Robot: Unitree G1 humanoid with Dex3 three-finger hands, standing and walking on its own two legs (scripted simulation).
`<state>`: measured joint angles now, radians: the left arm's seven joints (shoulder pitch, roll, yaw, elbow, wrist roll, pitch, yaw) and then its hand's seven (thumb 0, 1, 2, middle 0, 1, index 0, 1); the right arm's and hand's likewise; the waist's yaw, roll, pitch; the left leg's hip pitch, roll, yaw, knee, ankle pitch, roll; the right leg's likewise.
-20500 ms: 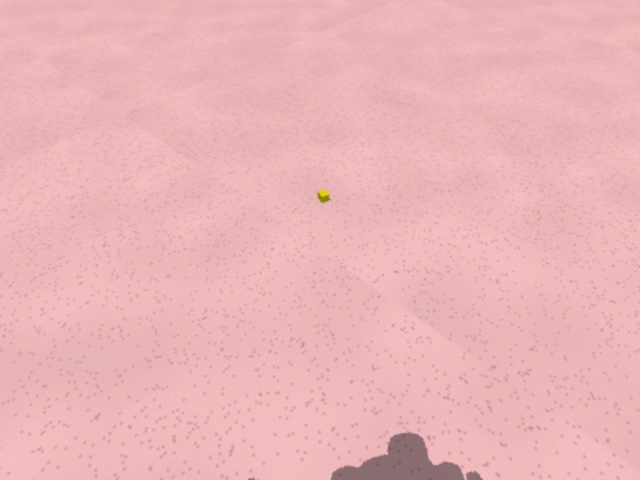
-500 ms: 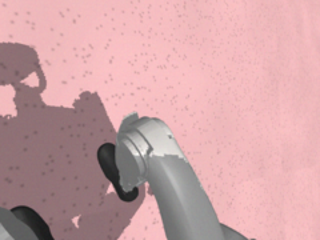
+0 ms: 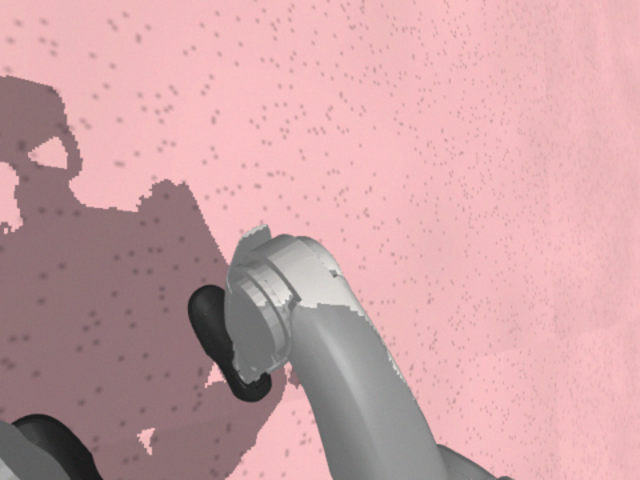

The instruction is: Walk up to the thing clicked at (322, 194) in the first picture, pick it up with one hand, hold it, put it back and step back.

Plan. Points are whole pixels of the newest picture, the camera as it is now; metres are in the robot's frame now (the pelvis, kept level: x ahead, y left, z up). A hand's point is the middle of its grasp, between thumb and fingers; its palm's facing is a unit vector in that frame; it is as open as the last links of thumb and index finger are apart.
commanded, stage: close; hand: left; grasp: from above
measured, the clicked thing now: out of the picture +0.47 +0.34 -0.31
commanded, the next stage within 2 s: settle in 1.50 s
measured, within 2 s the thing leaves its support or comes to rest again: leaves its support in 1.88 s
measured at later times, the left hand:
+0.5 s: hand out of the picture +0.47 +0.34 -0.28, palm faces -0.25 -0.37 -0.89, open 10.7 cm
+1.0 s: hand out of the picture +0.47 +0.33 -0.28, palm faces -0.24 -0.38 -0.90, open 8.7 cm
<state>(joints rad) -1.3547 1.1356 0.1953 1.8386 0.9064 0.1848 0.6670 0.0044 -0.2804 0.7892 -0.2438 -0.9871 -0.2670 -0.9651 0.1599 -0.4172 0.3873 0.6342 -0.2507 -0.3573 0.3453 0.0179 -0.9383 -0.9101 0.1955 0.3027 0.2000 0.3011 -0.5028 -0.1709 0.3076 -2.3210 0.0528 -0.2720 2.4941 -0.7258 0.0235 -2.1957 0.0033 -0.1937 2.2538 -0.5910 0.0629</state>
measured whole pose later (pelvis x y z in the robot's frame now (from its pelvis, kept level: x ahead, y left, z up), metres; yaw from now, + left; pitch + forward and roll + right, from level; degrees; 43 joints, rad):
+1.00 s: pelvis +0.00 +0.00 +0.00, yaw +0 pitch +29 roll -17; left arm -1.35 1.13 0.21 1.82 0.89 0.19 0.68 0.00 0.24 0.43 -0.63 -0.68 -0.68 -0.63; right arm 0.15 -0.41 0.38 0.63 -0.24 -0.35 0.34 0.02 -0.93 -0.91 0.20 0.30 0.20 0.30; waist -0.49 -0.17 0.30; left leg -2.32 0.05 -0.27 2.48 -0.72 0.02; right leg -2.20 0.00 -0.19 2.25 -0.59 0.06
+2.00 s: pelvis +0.00 +0.00 +0.00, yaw +1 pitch +31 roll -16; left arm -1.29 1.07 0.23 1.69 0.90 0.23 0.59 0.07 0.45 0.10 -1.02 -0.39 -0.93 -0.29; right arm 0.19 -0.38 0.32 0.66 -0.21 -0.32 0.33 0.01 -0.93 -0.91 0.20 0.30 0.20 0.30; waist -0.46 -0.12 0.24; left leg -2.33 0.05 -0.25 2.47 -0.72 0.02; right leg -2.22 0.00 -0.17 2.25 -0.59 0.05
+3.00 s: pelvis +0.01 -0.01 +0.03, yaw +10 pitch +36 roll -6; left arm -1.14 0.70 0.18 1.47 0.92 0.32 0.32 0.06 0.46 0.09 -1.03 -0.38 -0.93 -0.27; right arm 0.27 -0.33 0.06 0.81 -0.10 -0.18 0.25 0.00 -0.92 -0.91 0.20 0.30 0.20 0.30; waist -0.28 0.05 -0.08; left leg -2.26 0.04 -0.10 2.34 -0.71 0.01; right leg -2.23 -0.04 -0.05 2.25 -0.64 0.03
